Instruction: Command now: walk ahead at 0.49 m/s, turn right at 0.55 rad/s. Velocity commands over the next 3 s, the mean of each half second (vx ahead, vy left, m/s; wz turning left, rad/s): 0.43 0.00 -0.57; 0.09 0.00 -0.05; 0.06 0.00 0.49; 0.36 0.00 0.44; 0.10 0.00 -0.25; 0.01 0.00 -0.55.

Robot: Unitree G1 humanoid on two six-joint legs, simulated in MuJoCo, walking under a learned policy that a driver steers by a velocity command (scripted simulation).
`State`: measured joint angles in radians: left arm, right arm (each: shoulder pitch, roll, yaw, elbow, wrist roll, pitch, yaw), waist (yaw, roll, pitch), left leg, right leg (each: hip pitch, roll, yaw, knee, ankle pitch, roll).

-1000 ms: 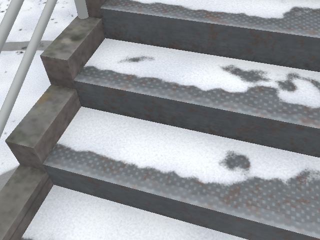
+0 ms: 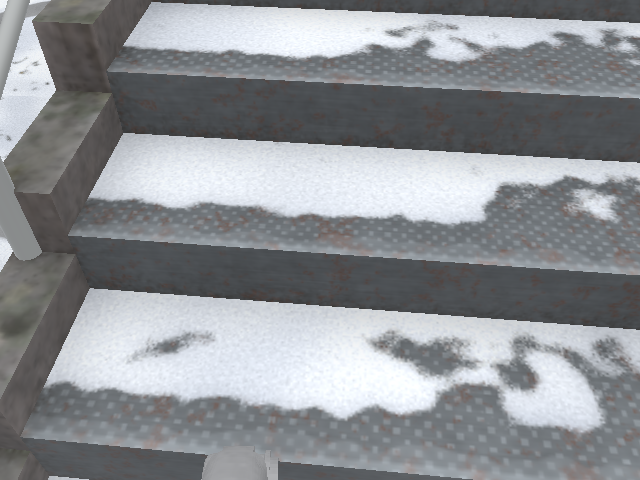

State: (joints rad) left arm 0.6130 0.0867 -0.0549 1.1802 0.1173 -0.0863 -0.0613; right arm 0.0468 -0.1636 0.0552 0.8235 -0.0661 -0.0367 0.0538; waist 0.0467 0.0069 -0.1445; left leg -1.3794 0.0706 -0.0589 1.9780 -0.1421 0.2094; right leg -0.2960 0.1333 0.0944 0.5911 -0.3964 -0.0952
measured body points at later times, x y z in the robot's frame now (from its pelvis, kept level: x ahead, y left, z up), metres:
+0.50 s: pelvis +0.26 +0.04 +0.16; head +0.26 +0.04 +0.61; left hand +0.53 +0.16 +0.07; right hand +0.14 -0.12 +0.00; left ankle +0.25 +0.14 -0.57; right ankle +0.31 -0.10 -0.32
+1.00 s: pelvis +0.42 -0.08 +0.26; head +0.44 -0.08 +0.71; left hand +0.55 +0.14 +0.11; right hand +0.37 -0.32 +0.11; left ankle +0.42 +0.08 -0.30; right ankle +0.46 -0.18 -0.42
